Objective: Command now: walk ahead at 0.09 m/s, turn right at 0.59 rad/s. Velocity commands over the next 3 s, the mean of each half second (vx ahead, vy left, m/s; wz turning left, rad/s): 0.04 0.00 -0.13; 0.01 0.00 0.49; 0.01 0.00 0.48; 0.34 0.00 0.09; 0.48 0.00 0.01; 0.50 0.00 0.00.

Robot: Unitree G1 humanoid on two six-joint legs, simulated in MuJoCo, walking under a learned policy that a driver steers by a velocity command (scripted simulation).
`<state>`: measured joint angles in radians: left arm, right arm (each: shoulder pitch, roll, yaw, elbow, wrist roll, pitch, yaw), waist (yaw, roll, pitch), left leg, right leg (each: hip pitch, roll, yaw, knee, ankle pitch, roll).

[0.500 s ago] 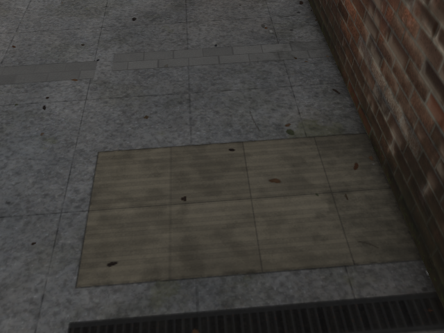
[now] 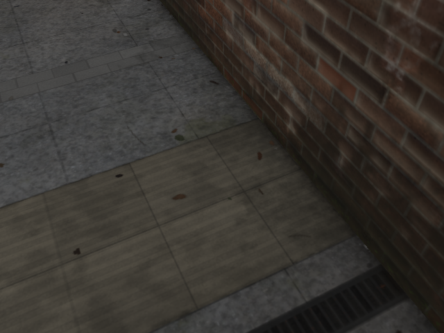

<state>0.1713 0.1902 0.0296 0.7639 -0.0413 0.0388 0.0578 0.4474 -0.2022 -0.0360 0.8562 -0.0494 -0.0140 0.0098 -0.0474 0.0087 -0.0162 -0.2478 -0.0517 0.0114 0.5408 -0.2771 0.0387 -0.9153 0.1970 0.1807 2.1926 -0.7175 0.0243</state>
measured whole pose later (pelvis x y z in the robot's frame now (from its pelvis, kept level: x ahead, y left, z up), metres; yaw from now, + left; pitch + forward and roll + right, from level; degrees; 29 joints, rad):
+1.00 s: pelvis +0.05 -0.04 -0.01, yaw +18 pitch +0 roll +2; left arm 0.32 0.23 0.01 0.73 0.03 0.07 0.04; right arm 0.14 -0.28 -0.06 0.53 0.04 0.14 -0.02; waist 0.04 0.01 0.03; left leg -0.73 -0.10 -0.10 1.53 -0.43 -0.10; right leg -0.34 -0.08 -0.10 0.67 -0.33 -0.04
